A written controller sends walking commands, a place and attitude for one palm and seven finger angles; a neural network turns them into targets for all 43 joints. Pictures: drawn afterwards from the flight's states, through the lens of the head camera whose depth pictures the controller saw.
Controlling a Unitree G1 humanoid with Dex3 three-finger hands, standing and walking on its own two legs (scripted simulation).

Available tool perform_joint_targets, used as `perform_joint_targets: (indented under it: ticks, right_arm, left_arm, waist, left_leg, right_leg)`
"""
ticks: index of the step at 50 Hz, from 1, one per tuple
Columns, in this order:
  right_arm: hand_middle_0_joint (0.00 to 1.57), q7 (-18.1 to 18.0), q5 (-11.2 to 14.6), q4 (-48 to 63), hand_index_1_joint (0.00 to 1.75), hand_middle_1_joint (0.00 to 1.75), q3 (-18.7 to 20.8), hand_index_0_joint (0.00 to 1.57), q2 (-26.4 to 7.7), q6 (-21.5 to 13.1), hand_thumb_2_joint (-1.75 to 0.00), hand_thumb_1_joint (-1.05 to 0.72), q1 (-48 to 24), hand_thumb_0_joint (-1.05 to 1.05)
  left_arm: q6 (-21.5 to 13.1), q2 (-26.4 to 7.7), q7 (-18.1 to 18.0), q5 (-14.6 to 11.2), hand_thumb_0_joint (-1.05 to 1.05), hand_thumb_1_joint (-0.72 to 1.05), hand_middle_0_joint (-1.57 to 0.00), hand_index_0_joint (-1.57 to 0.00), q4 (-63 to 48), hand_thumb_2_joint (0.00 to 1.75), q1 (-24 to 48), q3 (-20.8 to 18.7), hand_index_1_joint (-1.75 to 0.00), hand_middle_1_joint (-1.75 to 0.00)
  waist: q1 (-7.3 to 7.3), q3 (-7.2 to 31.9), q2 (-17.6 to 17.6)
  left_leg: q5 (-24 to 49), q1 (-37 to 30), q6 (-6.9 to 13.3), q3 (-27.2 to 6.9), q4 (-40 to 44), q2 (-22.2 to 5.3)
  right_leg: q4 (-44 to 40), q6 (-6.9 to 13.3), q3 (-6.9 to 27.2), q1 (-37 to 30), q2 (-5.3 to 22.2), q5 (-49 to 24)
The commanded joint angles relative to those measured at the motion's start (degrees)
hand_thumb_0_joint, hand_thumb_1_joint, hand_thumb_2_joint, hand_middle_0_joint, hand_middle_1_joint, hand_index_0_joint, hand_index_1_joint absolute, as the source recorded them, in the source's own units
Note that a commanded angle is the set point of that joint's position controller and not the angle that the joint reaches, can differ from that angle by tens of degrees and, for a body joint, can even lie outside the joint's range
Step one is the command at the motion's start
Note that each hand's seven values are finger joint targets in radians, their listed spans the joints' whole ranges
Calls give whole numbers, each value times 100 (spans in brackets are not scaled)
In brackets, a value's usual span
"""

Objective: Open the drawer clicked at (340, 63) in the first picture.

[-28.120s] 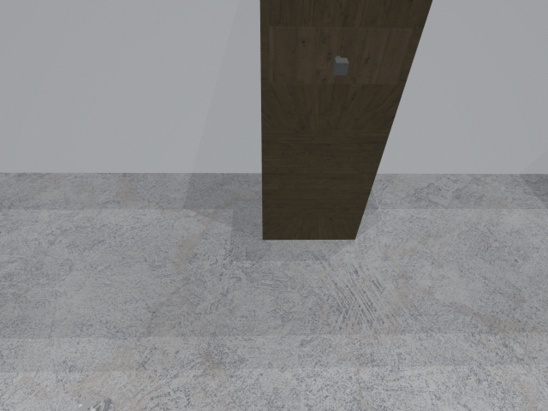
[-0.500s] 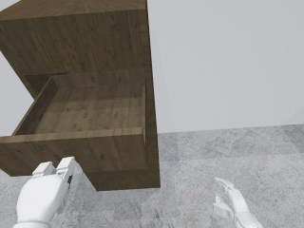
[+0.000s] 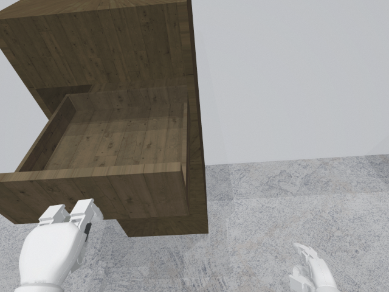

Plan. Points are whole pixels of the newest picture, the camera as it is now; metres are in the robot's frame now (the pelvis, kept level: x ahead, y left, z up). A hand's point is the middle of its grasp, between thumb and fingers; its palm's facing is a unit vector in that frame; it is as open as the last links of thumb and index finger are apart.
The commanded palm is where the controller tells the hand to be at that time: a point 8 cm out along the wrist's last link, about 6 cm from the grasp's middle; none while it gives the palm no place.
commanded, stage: open the thumb to release the handle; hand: left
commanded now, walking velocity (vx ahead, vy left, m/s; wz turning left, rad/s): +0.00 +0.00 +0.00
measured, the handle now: (79, 219) +0.21 +0.25 +0.09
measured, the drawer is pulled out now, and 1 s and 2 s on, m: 0.30 0.30 0.30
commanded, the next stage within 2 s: lift the hand off the handle in 0.40 s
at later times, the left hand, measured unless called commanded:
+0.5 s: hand (70, 254) +0.16 +0.24 +0.08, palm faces +0.04 -0.10 -0.99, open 13.4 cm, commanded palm +0.13 +0.24 +0.13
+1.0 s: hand (72, 239) +0.18 +0.25 +0.08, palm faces +0.07 -0.09 -0.99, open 13.5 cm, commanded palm +0.16 +0.24 +0.16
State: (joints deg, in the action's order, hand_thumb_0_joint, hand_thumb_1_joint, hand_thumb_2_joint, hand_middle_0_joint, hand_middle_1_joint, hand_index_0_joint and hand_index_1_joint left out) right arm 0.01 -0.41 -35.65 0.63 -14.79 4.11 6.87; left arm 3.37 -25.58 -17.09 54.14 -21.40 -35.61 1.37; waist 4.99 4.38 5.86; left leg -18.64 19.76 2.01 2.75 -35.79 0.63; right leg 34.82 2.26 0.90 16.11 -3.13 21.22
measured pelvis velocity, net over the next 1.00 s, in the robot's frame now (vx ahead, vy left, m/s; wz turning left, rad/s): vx -0.02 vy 0.00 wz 0.05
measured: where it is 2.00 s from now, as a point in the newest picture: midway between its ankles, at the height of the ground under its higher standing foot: outside the picture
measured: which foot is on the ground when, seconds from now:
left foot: down 0.00-1.00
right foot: down 0.00-1.00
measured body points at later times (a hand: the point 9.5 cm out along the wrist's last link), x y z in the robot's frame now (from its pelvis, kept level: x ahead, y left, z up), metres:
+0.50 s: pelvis -0.01 -0.01 +0.01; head -0.02 -0.04 +0.46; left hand +0.15 +0.24 +0.13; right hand +0.23 -0.21 -0.07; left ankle +0.00 +0.10 -0.73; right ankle -0.03 -0.10 -0.73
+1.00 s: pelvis -0.02 +0.00 +0.01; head -0.03 -0.04 +0.46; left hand +0.17 +0.25 +0.14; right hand +0.22 -0.18 -0.09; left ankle +0.00 +0.10 -0.73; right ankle -0.03 -0.10 -0.73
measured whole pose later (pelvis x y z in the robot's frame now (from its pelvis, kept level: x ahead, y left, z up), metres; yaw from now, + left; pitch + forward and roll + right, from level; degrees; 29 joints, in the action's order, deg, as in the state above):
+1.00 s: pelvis -0.02 +0.00 +0.01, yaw +3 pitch -2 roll +0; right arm -2.9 0.3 -38.6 -2.0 -12.5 2.9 4.0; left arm 7.9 -24.8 -8.3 54.8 -12.5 -17.1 6.3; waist 7.1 1.8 6.4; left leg -13.9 14.2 2.2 0.3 -29.9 2.1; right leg 29.0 2.0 -1.4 9.7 -1.9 17.6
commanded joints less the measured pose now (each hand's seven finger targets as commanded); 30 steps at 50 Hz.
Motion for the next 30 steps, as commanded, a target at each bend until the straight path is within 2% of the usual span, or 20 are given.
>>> perform_joint_targets:
  ticks: [1,2,5,8,10,15,18,19,20,21,22,24,25,26,29,30]
  right_arm:
    - [20,-132,48,939,30,30,137,20,-402,-386,-90,-90,-1181,0]
    - [20,-151,38,924,30,30,122,20,-385,-386,-90,-90,-1192,0]
    - [20,-173,39,895,30,30,69,20,-391,-382,-90,-90,-1274,0]
    - [20,-203,41,856,30,30,7,20,-390,-341,-90,-90,-1362,0]
    - [20,-203,16,886,30,30,-31,20,-381,-342,-90,-90,-1359,0]
    - [20,-202,5,861,30,30,-61,20,-365,-381,-90,-90,-1312,0]
    - [20,-208,-6,837,30,30,-39,20,-375,-395,-90,-90,-1336,0]
    - [20,-216,-10,821,30,30,-28,20,-394,-399,-90,-90,-1318,0]
    - [20,-205,-29,866,30,30,-36,20,-372,-421,-90,-90,-1323,0]
    - [20,-209,-24,819,30,30,-13,20,-363,-417,-90,-90,-1307,0]
    - [20,-196,-20,840,30,30,-16,20,-376,-414,-90,-90,-1320,0]
    - [20,-183,-19,855,30,30,5,20,-390,-426,-90,-90,-1305,0]
    - [20,-129,-48,877,30,30,-1,20,-330,-460,-90,-90,-1260,0]
    - [20,-125,-2,813,30,30,61,20,-374,-458,-90,-90,-1195,0]
    - [20,-161,-47,845,30,30,61,20,-403,-464,-90,-90,-1252,0]
    - [20,-152,-61,855,30,30,40,20,-373,-470,-90,-90,-1215,0]
  left_arm:
    - [221,-922,-262,-27,0,48,-37,-37,-924,72,984,-1091,-130,-130]
    - [256,-969,-219,-2,0,41,-36,-36,-833,69,939,-1112,-130,-130]
    - [367,-798,22,21,0,20,-35,-35,-813,60,1023,-770,-127,-127]
    - [424,-957,252,20,0,-1,-33,-33,-673,51,1165,-788,-125,-125]
    - [418,-982,366,76,0,-15,-32,-32,-705,45,1274,-757,-124,-124]
    - [238,-937,548,7,0,-50,-30,-30,-628,30,1116,-779,-120,-120]
    - [102,-972,562,-20,0,-50,-30,-30,-648,30,1174,-847,-120,-120]
    - [66,-1121,543,-25,0,-50,-30,-30,-667,30,1216,-1028,-120,-120]
    - [36,-1031,518,19,0,-50,-30,-30,-742,30,1209,-940,-120,-120]
    - [7,-1092,497,1,0,-50,-30,-30,-595,30,1061,-1058,-120,-120]
    - [-20,-973,491,25,0,-50,-30,-30,-661,30,1103,-941,-120,-120]
    - [-50,-997,455,8,0,-50,-30,-30,-749,30,1123,-985,-120,-120]
    - [-22,-275,480,18,0,-50,-30,-30,-547,30,1078,-257,-120,-120]
    - [-50,-501,464,-9,0,-50,-30,-30,-515,30,1259,-487,-120,-120]
    - [-39,-808,343,114,0,-50,-30,-30,-719,30,1559,-671,-120,-120]
    - [-16,-842,281,238,0,-50,-30,-30,-678,30,1646,-677,-120,-120]
  waist:
    - [103,555,-384]
    - [150,591,-471]
    - [117,525,-482]
    - [137,226,-508]
    - [157,189,-519]
    - [188,189,-478]
    - [199,109,-448]
    - [209,205,-400]
    - [227,210,-364]
    - [252,154,-426]
    - [235,178,-330]
    - [236,268,-195]
    - [117,106,-402]
    - [83,132,-403]
    - [172,433,-287]
    - [151,461,-363]
  left_leg:
    - [1317,-850,-49,-366,404,87]
    - [1371,-867,-43,-359,426,101]
    - [1499,-944,-25,-335,495,116]
    - [1428,-906,-21,-334,630,139]
    - [1444,-972,-12,-327,656,140]
    - [1506,-1048,-21,-306,709,159]
    - [1452,-1036,-25,-306,742,182]
    - [1448,-1086,-43,-319,741,169]
    - [1444,-1080,-27,-295,700,183]
    - [1422,-1029,-45,-304,730,185]
    - [1438,-1054,-41,-304,724,196]
    - [1535,-1098,-62,-317,701,179]
    - [1506,-1023,-39,-318,651,169]
    - [1483,-1010,-59,-345,690,132]
    - [1410,-1066,-63,-333,683,156]
    - [1349,-1041,-55,-342,642,146]
  right_leg:
    - [-745,-24,319,235,70,-1438]
    - [-768,-29,333,165,82,-1512]
    - [-838,-44,321,62,112,-1663]
    - [-982,-49,340,17,98,-1569]
    - [-1044,-47,335,-13,111,-1490]
    - [-1131,-53,334,-137,103,-1606]
    - [-1201,-50,361,-126,105,-1587]
    - [-1237,-30,397,-178,87,-1498]
    - [-1216,-43,371,-126,124,-1505]
    - [-1221,-25,387,-147,102,-1492]
    - [-1218,-25,369,-111,105,-1503]
    - [-1198,0,369,-144,93,-1572]
    - [-1130,-42,210,78,112,-1510]
    - [-1133,-21,221,99,63,-1435]
    - [-1121,-7,268,12,74,-1300]
    - [-1087,-11,230,119,95,-1128]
